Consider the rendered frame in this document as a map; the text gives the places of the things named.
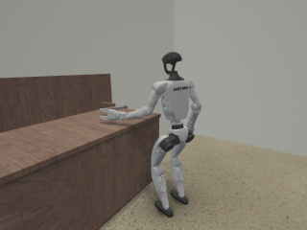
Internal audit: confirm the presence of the right robot upper arm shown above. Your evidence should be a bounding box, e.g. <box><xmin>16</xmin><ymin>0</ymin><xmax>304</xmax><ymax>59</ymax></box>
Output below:
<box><xmin>186</xmin><ymin>79</ymin><xmax>201</xmax><ymax>111</ymax></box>

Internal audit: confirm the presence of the robot right forearm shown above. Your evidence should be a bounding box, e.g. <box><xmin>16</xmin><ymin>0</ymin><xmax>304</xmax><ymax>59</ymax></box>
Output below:
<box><xmin>187</xmin><ymin>108</ymin><xmax>201</xmax><ymax>127</ymax></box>

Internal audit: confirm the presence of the robot left hand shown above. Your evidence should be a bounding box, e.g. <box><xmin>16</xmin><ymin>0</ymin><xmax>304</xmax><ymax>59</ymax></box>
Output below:
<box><xmin>100</xmin><ymin>108</ymin><xmax>119</xmax><ymax>121</ymax></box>

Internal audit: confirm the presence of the robot right hand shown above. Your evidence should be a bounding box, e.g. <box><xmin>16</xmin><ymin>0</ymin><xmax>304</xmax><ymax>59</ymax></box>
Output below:
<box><xmin>186</xmin><ymin>124</ymin><xmax>195</xmax><ymax>132</ymax></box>

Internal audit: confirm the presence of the robot left forearm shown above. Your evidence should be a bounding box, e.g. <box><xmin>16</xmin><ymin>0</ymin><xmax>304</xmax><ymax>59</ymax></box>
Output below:
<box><xmin>117</xmin><ymin>106</ymin><xmax>149</xmax><ymax>121</ymax></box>

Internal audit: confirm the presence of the tap lever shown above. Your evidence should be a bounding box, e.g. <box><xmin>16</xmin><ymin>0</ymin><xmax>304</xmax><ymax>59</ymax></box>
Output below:
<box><xmin>113</xmin><ymin>105</ymin><xmax>128</xmax><ymax>110</ymax></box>

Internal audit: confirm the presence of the left robot foot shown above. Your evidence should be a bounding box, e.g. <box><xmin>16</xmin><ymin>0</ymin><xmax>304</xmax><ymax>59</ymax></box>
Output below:
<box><xmin>154</xmin><ymin>200</ymin><xmax>174</xmax><ymax>218</ymax></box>

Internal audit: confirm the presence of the left robot upper arm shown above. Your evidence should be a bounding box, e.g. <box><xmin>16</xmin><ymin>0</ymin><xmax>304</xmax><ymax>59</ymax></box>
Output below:
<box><xmin>143</xmin><ymin>81</ymin><xmax>167</xmax><ymax>116</ymax></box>

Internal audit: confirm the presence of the counter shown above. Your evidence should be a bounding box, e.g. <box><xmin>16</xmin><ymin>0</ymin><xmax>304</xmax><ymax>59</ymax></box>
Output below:
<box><xmin>0</xmin><ymin>74</ymin><xmax>161</xmax><ymax>230</ymax></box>

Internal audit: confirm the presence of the robot left thigh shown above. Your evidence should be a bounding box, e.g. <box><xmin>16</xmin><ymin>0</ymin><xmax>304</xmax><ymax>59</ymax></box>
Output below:
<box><xmin>151</xmin><ymin>134</ymin><xmax>177</xmax><ymax>176</ymax></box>

